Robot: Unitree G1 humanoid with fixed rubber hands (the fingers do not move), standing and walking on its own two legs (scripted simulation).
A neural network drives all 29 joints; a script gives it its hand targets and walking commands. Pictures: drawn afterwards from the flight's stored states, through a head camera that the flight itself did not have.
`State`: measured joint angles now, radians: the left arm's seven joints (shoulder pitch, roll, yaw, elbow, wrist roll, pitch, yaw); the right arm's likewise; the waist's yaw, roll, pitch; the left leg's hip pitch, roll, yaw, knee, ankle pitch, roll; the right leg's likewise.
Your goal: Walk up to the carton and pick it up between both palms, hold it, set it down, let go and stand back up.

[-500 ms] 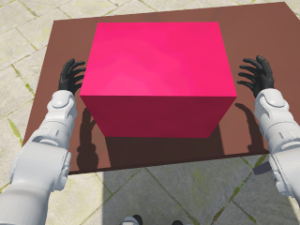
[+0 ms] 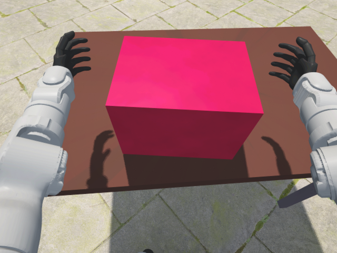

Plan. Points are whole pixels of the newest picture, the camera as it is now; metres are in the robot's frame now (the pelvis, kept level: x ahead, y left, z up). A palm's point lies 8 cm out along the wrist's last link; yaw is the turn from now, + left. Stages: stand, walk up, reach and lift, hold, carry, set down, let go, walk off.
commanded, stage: set down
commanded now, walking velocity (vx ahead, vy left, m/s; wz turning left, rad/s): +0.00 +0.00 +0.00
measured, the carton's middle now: (180, 100) +0.50 +0.01 +0.04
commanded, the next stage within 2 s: none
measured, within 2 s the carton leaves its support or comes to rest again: neither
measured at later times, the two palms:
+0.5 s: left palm (65, 49) +0.48 +0.26 +0.20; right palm (325, 61) +0.48 -0.26 +0.20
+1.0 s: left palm (63, 97) +0.40 +0.26 +0.14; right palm (316, 113) +0.40 -0.26 +0.13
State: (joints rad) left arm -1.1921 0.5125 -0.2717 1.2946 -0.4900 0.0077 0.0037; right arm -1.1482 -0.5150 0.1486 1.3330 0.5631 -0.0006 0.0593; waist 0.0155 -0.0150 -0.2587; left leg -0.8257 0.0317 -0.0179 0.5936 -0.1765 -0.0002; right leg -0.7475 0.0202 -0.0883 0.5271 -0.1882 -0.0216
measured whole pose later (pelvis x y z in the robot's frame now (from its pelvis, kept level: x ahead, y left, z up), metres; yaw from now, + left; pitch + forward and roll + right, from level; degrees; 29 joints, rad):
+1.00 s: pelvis +0.02 +0.00 +0.03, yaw -1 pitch +7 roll -1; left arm -0.57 0.45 0.08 0.54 -0.32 0.31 -0.02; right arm -0.55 -0.47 0.00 0.65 0.46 0.15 0.00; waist 0.02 0.00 -0.06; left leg -0.36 0.03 0.01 0.40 -0.16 0.00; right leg -0.29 0.03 -0.04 0.33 -0.15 -0.02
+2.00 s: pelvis +0.04 +0.01 +0.03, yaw -2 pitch -1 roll -1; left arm 0.20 0.32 0.02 0.33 -0.27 -0.18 -0.01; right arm 0.25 -0.29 -0.04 0.29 0.33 -0.16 0.04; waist 0.04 0.00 0.03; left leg -0.16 0.01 0.02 0.38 -0.20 0.01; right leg -0.11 0.01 -0.01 0.33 -0.20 -0.01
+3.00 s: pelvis +0.05 +0.00 +0.03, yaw -2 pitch -5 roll +0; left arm 0.18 0.25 0.06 0.45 -0.07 -0.02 -0.04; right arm 0.23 -0.22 0.00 0.65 0.06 -0.19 -0.01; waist 0.03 0.05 0.04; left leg -0.05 0.01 0.02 0.35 -0.22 0.00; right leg -0.01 0.02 0.00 0.31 -0.22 -0.01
